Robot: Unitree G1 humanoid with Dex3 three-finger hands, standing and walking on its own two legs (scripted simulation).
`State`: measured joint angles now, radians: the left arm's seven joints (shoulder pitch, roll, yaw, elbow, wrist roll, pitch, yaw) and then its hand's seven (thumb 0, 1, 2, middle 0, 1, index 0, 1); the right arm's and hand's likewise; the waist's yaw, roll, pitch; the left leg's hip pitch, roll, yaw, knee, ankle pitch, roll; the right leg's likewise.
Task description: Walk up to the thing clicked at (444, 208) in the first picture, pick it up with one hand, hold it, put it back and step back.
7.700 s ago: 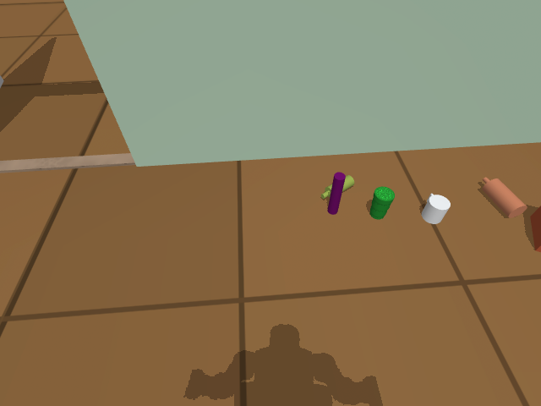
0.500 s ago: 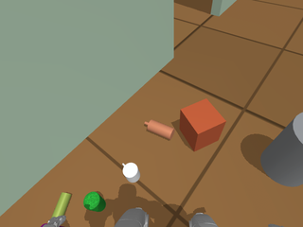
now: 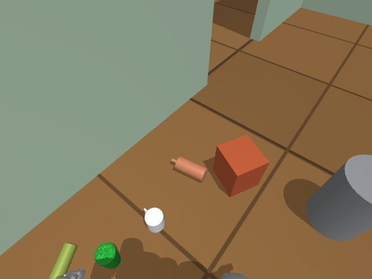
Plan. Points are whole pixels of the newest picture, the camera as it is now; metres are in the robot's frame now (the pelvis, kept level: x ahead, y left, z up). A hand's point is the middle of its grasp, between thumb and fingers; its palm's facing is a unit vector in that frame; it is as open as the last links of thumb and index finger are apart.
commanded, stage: stand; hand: left
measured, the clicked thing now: (152, 218) +0.49 +0.20 -0.71
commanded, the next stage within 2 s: none
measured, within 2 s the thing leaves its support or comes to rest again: neither
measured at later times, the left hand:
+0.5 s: hand out of the picture +0.09 +0.26 -0.13, palm faces -0.01 -0.93 -0.37, open 7.4 cm
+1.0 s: hand out of the picture +0.10 +0.24 -0.13, palm faces +0.00 -0.94 -0.35, open 7.4 cm
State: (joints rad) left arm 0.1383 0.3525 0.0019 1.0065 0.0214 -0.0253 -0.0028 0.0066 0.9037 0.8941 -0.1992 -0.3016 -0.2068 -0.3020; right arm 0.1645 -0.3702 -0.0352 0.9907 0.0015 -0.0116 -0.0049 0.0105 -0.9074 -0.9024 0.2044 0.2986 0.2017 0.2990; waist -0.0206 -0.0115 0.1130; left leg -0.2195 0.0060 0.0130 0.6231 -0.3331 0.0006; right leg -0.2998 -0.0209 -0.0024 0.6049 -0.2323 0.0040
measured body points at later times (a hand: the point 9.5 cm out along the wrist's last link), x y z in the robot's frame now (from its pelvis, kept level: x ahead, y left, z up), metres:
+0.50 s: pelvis +0.01 -0.01 +0.02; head +0.02 -0.01 +0.47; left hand +0.09 +0.30 -0.10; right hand +0.09 -0.31 -0.12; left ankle +0.01 +0.12 -0.73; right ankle +0.06 -0.13 -0.73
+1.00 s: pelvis +0.03 -0.02 +0.02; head +0.03 -0.02 +0.47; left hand +0.10 +0.29 -0.11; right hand +0.11 -0.32 -0.11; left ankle +0.01 +0.12 -0.73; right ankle +0.06 -0.13 -0.73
